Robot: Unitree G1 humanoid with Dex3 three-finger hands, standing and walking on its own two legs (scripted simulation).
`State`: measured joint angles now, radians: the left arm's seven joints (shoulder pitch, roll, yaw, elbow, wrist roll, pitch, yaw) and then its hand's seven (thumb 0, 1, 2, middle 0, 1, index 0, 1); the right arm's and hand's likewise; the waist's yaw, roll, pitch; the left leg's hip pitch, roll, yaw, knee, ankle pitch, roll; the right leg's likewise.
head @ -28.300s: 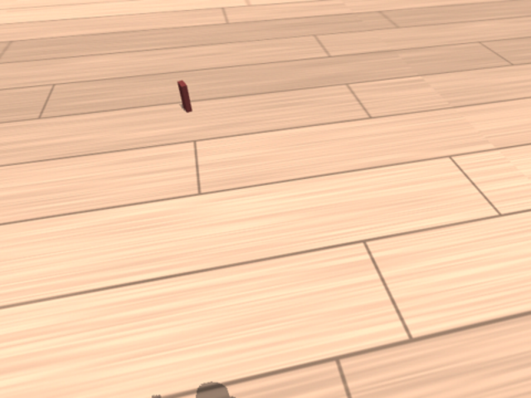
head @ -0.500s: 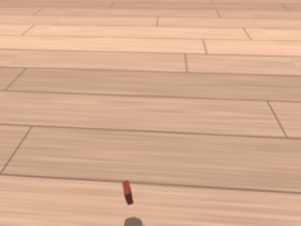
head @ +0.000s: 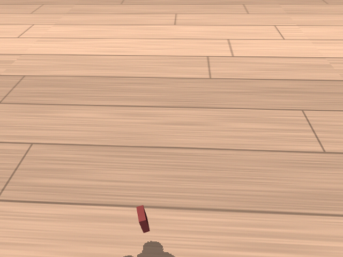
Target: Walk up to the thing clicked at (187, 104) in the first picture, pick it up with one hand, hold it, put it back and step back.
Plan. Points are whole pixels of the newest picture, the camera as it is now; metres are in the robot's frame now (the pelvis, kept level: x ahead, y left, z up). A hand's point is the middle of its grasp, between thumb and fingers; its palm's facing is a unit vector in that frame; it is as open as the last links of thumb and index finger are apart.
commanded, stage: stand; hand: left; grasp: from the side
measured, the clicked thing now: (143, 219) +0.42 +0.21 -0.69
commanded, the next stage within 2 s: step back in 0.84 s
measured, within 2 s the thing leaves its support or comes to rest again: neither
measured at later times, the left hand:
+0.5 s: hand out of the picture +0.08 +0.24 -0.16, palm faces -0.02 -0.94 -0.34, open 7.4 cm
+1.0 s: hand out of the picture +0.09 +0.26 -0.16, palm faces -0.01 -0.93 -0.37, open 7.4 cm
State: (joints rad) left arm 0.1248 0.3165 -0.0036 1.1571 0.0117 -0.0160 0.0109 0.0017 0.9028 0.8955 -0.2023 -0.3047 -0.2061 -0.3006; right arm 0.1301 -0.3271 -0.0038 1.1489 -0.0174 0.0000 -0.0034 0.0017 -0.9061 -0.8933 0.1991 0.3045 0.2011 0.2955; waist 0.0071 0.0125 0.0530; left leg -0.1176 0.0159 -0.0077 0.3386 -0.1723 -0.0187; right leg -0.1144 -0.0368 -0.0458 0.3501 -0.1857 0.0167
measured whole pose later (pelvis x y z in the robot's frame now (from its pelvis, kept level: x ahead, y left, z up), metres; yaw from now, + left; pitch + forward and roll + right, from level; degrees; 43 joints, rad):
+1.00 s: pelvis -0.01 +0.00 -0.01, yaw -1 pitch -1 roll -1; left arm 0.07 0.35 0.05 1.05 -0.01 0.01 0.01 0.00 0.90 0.90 -0.20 -0.30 -0.21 -0.30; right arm 0.06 -0.37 -0.03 1.06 0.00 0.03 0.01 0.00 -0.91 -0.89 0.20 0.30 0.20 0.30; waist -0.01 0.02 0.15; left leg -0.25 0.03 -0.01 0.53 -0.23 0.00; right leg -0.21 -0.02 -0.04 0.45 -0.22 0.00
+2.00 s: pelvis -0.21 +0.05 -0.02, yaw +0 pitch -4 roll +0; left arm 0.10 0.39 0.07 0.80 0.01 0.07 0.02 0.00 0.90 0.90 -0.20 -0.30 -0.21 -0.30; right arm 0.16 -0.35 -0.03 0.89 -0.04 0.03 0.00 0.00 -0.91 -0.89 0.20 0.30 0.20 0.30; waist 0.00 -0.05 0.19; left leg -0.26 -0.05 -0.04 0.65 -0.33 0.04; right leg -0.45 0.06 0.10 0.93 -0.49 -0.01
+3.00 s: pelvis -0.56 +0.02 -0.03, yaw -5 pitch -2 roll +0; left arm 0.17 0.39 0.06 0.84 0.01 0.06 0.01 0.00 0.90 0.90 -0.20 -0.30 -0.21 -0.30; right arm 0.10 -0.38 -0.04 0.81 -0.04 0.03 -0.01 0.00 -0.90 -0.89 0.20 0.31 0.21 0.30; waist 0.03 -0.03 0.17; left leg -0.40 0.05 0.01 0.62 -0.19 0.00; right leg -0.27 0.02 0.08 0.81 -0.48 0.02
